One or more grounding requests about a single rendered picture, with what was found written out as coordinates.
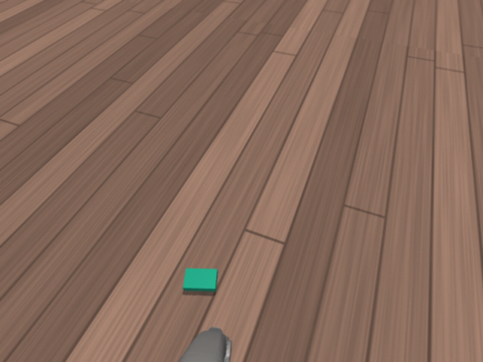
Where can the small box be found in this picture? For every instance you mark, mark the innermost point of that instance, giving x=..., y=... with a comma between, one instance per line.
x=200, y=279

